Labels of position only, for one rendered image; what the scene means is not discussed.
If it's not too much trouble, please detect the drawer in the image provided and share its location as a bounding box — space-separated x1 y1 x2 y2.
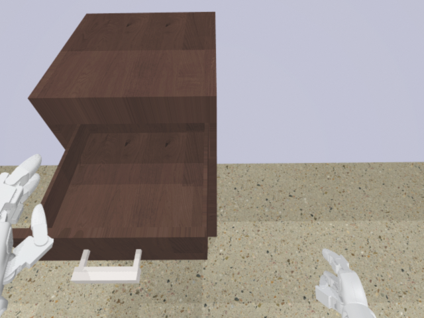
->
12 123 209 261

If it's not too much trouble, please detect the right robot forearm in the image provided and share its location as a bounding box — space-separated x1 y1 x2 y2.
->
342 303 376 318

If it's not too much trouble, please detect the left robot hand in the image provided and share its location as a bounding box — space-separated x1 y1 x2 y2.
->
0 154 54 295

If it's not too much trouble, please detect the right robot hand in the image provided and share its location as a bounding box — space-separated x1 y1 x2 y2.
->
315 248 368 314

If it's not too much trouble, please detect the cabinet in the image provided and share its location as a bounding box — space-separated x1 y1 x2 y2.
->
28 12 217 237

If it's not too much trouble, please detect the handle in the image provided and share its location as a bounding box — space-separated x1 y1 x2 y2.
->
71 249 142 284

